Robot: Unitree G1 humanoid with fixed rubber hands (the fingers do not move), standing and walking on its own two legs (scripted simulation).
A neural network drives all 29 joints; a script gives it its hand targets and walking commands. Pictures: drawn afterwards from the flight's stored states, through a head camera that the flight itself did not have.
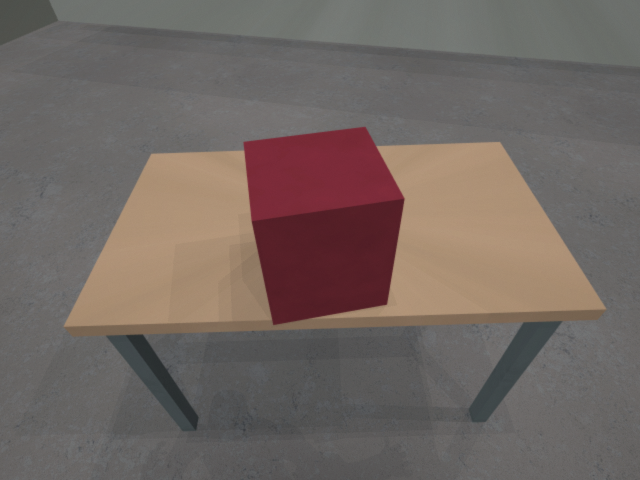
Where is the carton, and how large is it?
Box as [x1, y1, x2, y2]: [243, 127, 404, 324]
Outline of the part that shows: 365,127 243,142 251,219 273,324 386,304 404,198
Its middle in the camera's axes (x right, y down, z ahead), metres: +0.00 -0.03 +0.68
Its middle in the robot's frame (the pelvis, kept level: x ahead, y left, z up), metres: +0.53 +0.02 +0.01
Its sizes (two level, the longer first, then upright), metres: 0.210 0.200 0.250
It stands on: a table, 0.63 m high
